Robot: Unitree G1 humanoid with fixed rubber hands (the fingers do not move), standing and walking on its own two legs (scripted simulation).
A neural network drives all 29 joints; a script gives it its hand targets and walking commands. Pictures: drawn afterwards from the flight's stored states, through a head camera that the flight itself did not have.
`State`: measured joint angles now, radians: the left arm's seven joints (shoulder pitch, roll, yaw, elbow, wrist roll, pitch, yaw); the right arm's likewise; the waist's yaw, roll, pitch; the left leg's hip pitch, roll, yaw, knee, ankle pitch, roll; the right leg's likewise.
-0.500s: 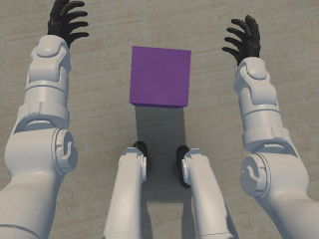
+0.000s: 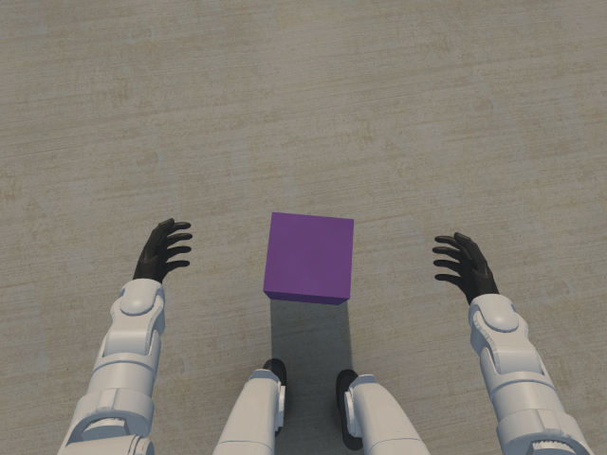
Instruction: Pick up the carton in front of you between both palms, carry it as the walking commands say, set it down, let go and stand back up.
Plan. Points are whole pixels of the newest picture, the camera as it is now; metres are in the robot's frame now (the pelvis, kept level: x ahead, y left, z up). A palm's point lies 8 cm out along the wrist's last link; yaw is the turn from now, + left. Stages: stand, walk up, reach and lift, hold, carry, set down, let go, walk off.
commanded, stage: let go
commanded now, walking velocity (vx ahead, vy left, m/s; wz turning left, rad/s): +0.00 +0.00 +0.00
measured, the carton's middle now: (308, 262) +0.43 +0.00 -0.60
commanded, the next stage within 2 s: stand in 0.82 s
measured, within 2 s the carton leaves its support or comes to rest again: neither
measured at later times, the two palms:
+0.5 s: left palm (124, 389) +0.19 +0.22 -0.02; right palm (555, 384) +0.19 -0.25 -0.02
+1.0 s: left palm (95, 427) +0.15 +0.25 -0.04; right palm (548, 398) +0.17 -0.26 -0.05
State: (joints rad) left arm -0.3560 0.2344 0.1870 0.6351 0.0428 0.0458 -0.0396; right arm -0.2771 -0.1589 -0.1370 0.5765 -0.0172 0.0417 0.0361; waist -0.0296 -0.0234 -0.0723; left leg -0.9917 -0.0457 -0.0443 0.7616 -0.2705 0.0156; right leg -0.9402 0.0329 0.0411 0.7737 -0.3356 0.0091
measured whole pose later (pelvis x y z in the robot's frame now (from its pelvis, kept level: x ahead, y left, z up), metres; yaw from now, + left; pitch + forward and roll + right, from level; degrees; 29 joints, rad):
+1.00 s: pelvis +0.05 -0.01 +0.04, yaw +1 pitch +2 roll +1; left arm 0.30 0.26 0.03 0.63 0.04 -0.04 0.01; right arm 0.29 -0.26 -0.02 0.65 -0.04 -0.05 -0.01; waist 0.01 0.01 -0.04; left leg -0.25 -0.05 -0.06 0.52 -0.29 0.01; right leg -0.20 0.01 0.03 0.53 -0.36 -0.01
